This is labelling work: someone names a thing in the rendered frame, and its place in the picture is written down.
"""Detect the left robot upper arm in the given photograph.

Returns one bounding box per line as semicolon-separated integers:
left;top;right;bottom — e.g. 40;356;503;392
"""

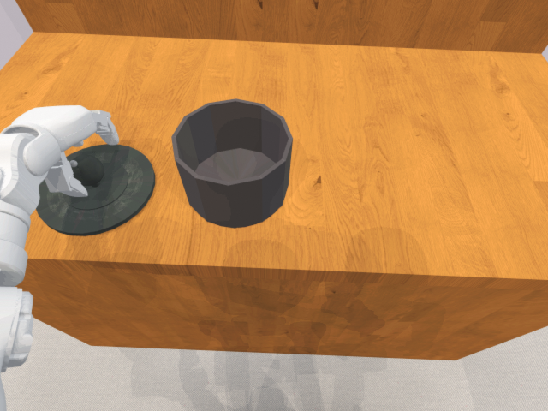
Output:
0;287;33;411

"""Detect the table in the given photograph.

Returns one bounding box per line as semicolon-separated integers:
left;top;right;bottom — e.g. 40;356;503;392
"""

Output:
0;0;548;360

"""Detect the robot left hand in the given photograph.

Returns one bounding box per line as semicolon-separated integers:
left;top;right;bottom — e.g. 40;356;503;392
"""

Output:
11;105;119;197

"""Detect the knob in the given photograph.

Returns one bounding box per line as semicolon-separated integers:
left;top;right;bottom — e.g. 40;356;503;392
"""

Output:
71;155;104;186

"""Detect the robot left forearm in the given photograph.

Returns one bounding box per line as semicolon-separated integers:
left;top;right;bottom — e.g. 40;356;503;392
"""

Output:
0;122;61;287

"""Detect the lid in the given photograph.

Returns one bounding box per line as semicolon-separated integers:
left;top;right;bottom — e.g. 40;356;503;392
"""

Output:
36;144;155;236

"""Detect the pot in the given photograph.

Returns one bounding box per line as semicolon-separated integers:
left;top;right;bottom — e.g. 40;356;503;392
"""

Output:
171;98;293;228

